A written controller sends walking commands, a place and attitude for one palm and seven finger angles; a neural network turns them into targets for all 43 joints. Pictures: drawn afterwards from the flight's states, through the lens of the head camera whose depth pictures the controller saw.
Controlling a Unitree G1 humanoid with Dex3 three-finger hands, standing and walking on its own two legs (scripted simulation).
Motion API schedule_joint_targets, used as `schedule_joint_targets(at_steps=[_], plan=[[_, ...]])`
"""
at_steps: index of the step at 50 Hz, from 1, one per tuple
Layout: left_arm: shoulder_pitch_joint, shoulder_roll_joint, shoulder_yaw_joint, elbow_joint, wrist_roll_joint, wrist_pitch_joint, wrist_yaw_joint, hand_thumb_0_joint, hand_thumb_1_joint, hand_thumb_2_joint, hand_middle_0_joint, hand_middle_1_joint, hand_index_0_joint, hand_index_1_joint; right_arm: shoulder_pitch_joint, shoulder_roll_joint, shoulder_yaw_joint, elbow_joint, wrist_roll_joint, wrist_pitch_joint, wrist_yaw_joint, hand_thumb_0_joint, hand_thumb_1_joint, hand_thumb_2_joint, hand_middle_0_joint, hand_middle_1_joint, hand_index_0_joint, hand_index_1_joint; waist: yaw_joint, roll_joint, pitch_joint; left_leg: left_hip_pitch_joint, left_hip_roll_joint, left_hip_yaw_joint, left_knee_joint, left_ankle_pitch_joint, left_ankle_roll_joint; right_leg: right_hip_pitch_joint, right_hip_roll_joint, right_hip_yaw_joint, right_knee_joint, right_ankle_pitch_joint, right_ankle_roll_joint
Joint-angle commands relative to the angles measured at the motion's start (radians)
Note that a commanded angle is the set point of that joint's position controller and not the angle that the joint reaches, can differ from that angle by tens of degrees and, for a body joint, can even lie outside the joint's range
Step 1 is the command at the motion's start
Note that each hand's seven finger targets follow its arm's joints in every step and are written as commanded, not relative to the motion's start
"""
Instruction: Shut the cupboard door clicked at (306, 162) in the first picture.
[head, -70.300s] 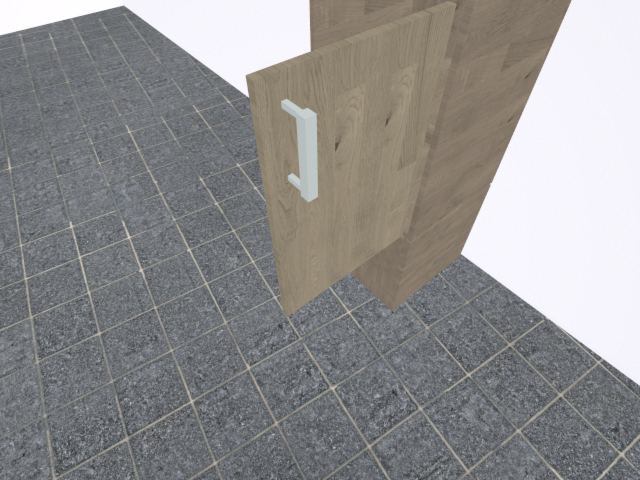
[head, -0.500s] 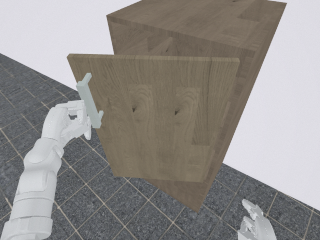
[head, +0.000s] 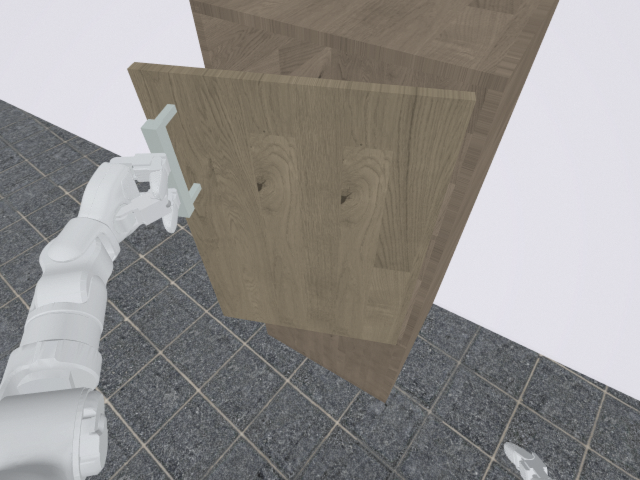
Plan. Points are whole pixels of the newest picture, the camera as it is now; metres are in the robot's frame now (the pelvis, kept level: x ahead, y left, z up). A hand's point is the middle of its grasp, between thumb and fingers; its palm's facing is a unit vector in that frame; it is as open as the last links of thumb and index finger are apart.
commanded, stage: push the door shut along its arc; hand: left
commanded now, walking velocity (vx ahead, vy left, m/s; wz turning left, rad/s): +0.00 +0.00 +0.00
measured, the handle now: (177, 163) +0.48 +0.21 +0.14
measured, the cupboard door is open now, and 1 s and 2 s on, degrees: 21 5 1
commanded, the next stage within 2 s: pull the fist back off the door in 1.24 s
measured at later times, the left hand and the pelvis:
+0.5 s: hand (193, 173) +0.46 +0.18 +0.15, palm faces -0.26 -0.96 -0.05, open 3.5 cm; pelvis +0.00 +0.02 -0.01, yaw +0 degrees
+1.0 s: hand (256, 145) +0.52 +0.10 +0.14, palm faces -0.40 -0.92 -0.02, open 3.1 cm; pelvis +0.01 +0.01 -0.02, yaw -3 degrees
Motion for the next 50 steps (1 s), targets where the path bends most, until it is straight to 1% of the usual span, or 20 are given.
schedule_joint_targets(at_steps=[1, 4, 6, 7, 9, 11, 15, 16, 21, 24, 28, 34, 36, 38, 39, 41, 42, 46, 47, 50], plan=[[-0.596, 0.178, 0.001, -0.153, -0.016, -0.089, -0.035, 0.0, 0.9, 0.9, -1.3, -1.5, -1.3, -1.5, -0.02, -0.147, -0.058, -0.117, -0.002, -0.047, -0.008, 0.0, -0.9, -0.9, 0.2, 0.3, 0.2, 0.3, -0.072, 0.013, -0.27, 0.183, -0.005, -0.036, -0.059, 0.184, 0.028, -0.052, 0.014, 0.035, -0.082, 0.206, -0.021], [-0.637, 0.149, -0.022, -0.098, -0.016, -0.102, -0.05, 0.0, 0.9, 0.9, -1.3, -1.5, -1.3, -1.5, -0.004, -0.148, -0.059, -0.107, -0.005, -0.049, -0.005, 0.0, -0.9, -0.9, 0.2, 0.3, 0.2, 0.3, -0.08, 0.021, -0.286, 0.186, -0.006, -0.04, -0.048, 0.188, 0.026, -0.08, 0.017, 0.031, -0.069, 0.208, -0.024], [-0.663, 0.175, -0.011, -0.075, -0.009, -0.113, -0.056, 0.0, 0.9, 0.9, -1.3, -1.5, -1.3, -1.5, 0.016, -0.157, -0.064, -0.099, -0.008, -0.046, -0.005, 0.0, -0.9, -0.9, 0.2, 0.3, 0.2, 0.3, -0.085, 0.001, -0.309, 0.19, -0.003, -0.042, -0.04, 0.212, 0.027, -0.08, 0.018, 0.031, -0.06, 0.228, -0.023], [-0.678, 0.145, -0.034, -0.061, -0.009, -0.114, -0.062, 0.0, 0.9, 0.9, -1.3, -1.5, -1.3, -1.5, 0.017, -0.153, -0.063, -0.099, -0.009, -0.046, -0.003, 0.0, -0.9, -0.9, 0.2, 0.3, 0.2, 0.3, -0.088, 0.017, -0.315, 0.192, -0.004, -0.043, -0.039, 0.209, 0.025, -0.095, 0.019, 0.028, -0.053, 0.221, -0.024], [-0.71, 0.159, -0.022, -0.041, -0.007, -0.124, -0.066, 0.0, 0.9, 0.9, -1.3, -1.5, -1.3, -1.5, 0.03, -0.157, -0.066, -0.089, -0.011, -0.049, -0.001, 0.0, -0.9, -0.9, 0.2, 0.3, 0.2, 0.3, -0.091, 0.031, -0.318, 0.198, -0.002, -0.05, -0.033, 0.213, 0.022, -0.114, 0.02, 0.025, -0.046, 0.218, -0.026], [-0.738, 0.143, -0.036, -0.02, -0.006, -0.13, -0.069, 0.0, 0.9, 0.9, -1.3, -1.5, -1.3, -1.5, 0.044, -0.16, -0.068, -0.082, -0.014, -0.047, 0.0, 0.0, -0.9, -0.9, 0.2, 0.3, 0.2, 0.3, -0.102, 0.003, -0.328, 0.206, 0.001, -0.053, -0.025, 0.239, 0.025, -0.128, 0.022, 0.022, -0.039, 0.239, -0.023], [-0.798, 0.118, -0.063, 0.034, -0.001, -0.137, -0.083, 0.0, 0.9, 0.9, -1.3, -1.5, -1.3, -1.5, 0.066, -0.164, -0.072, -0.065, -0.019, -0.044, 0.002, 0.0, -0.9, -0.9, 0.2, 0.3, 0.2, 0.3, -0.117, 0.01, -0.321, 0.2, 0.002, -0.057, -0.011, 0.243, 0.024, -0.171, 0.023, 0.018, -0.023, 0.227, -0.025], [-0.814, 0.15, -0.039, 0.04, 0.004, -0.14, -0.084, 0.0, 0.9, 0.9, -1.3, -1.5, -1.3, -1.5, 0.077, -0.169, -0.073, -0.06, -0.02, -0.045, 0.004, 0.0, -0.9, -0.9, 0.2, 0.3, 0.2, 0.3, -0.116, 0.013, -0.343, 0.206, 0.003, -0.065, -0.01, 0.252, 0.021, -0.173, 0.026, 0.017, -0.019, 0.23, -0.026], [-0.869, 0.126, -0.061, 0.044, 0.007, -0.146, -0.101, 0.0, 0.9, 0.9, -1.3, -1.5, -1.3, -1.5, 0.099, -0.169, -0.08, -0.05, -0.025, -0.047, 0.009, 0.0, -0.9, -0.9, 0.2, 0.3, 0.2, 0.3, -0.127, 0.046, -0.399, 0.243, 0.004, -0.069, 0.016, 0.305, 0.018, -0.208, 0.03, 0.014, 0.002, 0.253, -0.027], [-0.883, 0.091, -0.087, 0.086, 0.005, -0.138, -0.111, 0.0, 0.9, 0.9, -1.3, -1.5, -1.3, -1.5, 0.106, -0.17, -0.08, -0.04, -0.026, -0.046, 0.01, 0.0, -0.9, -0.9, 0.2, 0.3, 0.2, 0.3, -0.138, 0.03, -0.355, 0.219, 0.007, -0.075, 0.019, 0.282, 0.016, -0.247, 0.032, 0.008, 0.005, 0.228, -0.027], [-0.967, 0.062, -0.112, 0.103, 0.012, -0.134, -0.107, 0.0, 0.9, 0.9, -1.3, -1.5, -1.3, -1.5, 0.13, -0.17, -0.084, -0.02, -0.034, -0.05, 0.012, 0.0, -0.9, -0.9, 0.2, 0.3, 0.2, 0.3, -0.154, 0.052, -0.376, 0.24, 0.007, -0.087, 0.031, 0.297, 0.013, -0.29, 0.034, 0.003, 0.018, 0.216, -0.028], [-1.009, 0.145, -0.039, 0.159, 0.031, -0.131, -0.096, 0.0, 0.9, 0.9, -1.3, -1.5, -1.3, -1.5, 0.166, -0.176, -0.087, -0.013, -0.044, -0.044, 0.016, 0.0, -0.9, -0.9, 0.2, 0.3, 0.2, 0.3, -0.15, 0.037, -0.425, 0.211, 0.007, -0.085, 0.055, 0.338, 0.014, -0.291, 0.035, 0.005, 0.043, 0.247, -0.029], [-1.025, 0.164, -0.03, 0.164, 0.046, -0.136, -0.084, 0.0, 0.9, 0.9, -1.3, -1.5, -1.3, -1.5, 0.172, -0.175, -0.086, -0.014, -0.047, -0.038, 0.019, 0.0, -0.9, -0.9, 0.2, 0.3, 0.2, 0.3, -0.149, 0.067, -0.444, 0.216, 0.007, -0.08, 0.07, 0.372, 0.014, -0.296, 0.039, 0.007, 0.05, 0.264, -0.028], [-1.02, 0.197, 0.004, 0.197, 0.053, -0.136, -0.081, 0.0, 0.9, 0.9, -1.3, -1.5, -1.3, -1.5, 0.184, -0.175, -0.088, -0.019, -0.051, -0.032, 0.02, 0.0, -0.9, -0.9, 0.2, 0.3, 0.2, 0.3, -0.148, 0.033, -0.451, 0.189, 0.006, -0.074, 0.074, 0.368, 0.017, -0.275, 0.039, 0.01, 0.053, 0.284, -0.027], [-1.006, 0.25, 0.046, 0.219, 0.059, -0.135, -0.078, 0.0, 0.9, 0.9, -1.3, -1.5, -1.3, -1.5, 0.192, -0.181, -0.088, -0.024, -0.051, -0.028, 0.02, 0.0, -0.9, -0.9, 0.2, 0.3, 0.2, 0.3, -0.142, 0.022, -0.448, 0.168, 0.008, -0.072, 0.075, 0.35, 0.018, -0.267, 0.04, 0.013, 0.053, 0.281, -0.028], [-1.016, 0.272, 0.058, 0.227, 0.068, -0.139, -0.077, 0.0, 0.9, 0.9, -1.3, -1.5, -1.3, -1.5, 0.192, -0.179, -0.084, -0.035, -0.053, -0.02, 0.021, 0.0, -0.9, -0.9, 0.2, 0.3, 0.2, 0.3, -0.139, 0.03, -0.466, 0.151, 0.004, -0.063, 0.081, 0.366, 0.02, -0.247, 0.043, 0.018, 0.058, 0.306, -0.025], [-1.007, 0.318, 0.095, 0.239, 0.075, -0.14, -0.076, 0.0, 0.9, 0.9, -1.3, -1.5, -1.3, -1.5, 0.201, -0.184, -0.087, -0.039, -0.055, -0.016, 0.021, 0.0, -0.9, -0.9, 0.2, 0.3, 0.2, 0.3, -0.135, 0.024, -0.469, 0.135, 0.006, -0.059, 0.085, 0.359, 0.02, -0.236, 0.042, 0.021, 0.061, 0.315, -0.024], [-0.991, 0.352, 0.115, 0.239, 0.09, -0.152, -0.09, 0.0, 0.9, 0.9, -1.3, -1.5, -1.3, -1.5, 0.211, -0.183, -0.089, -0.057, -0.055, 0.003, 0.024, 0.0, -0.9, -0.9, 0.2, 0.3, 0.2, 0.3, -0.124, 0.035, -0.509, 0.122, 0.004, -0.045, 0.098, 0.41, 0.022, -0.193, 0.048, 0.026, 0.073, 0.38, -0.021], [-0.974, 0.335, 0.103, 0.234, 0.089, -0.153, -0.102, 0.0, 0.9, 0.9, -1.3, -1.5, -1.3, -1.5, 0.212, -0.183, -0.094, -0.066, -0.054, 0.006, 0.024, 0.0, -0.9, -0.9, 0.2, 0.3, 0.2, 0.3, -0.128, 0.006, -0.519, 0.12, 0.004, -0.04, 0.099, 0.401, 0.024, -0.184, 0.049, 0.029, 0.068, 0.389, -0.018], [-1.027, 0.289, 0.055, 0.223, 0.075, -0.148, -0.119, 0.0, 0.9, 0.9, -1.3, -1.5, -1.3, -1.5, 0.223, -0.182, -0.098, -0.053, -0.05, 0.018, 0.018, 0.0, -0.9, -0.9, 0.2, 0.3, 0.2, 0.3, -0.153, 0.007, -0.498, 0.116, 0.002, -0.029, 0.109, 0.396, 0.032, -0.2, 0.053, 0.026, 0.062, 0.398, -0.017]])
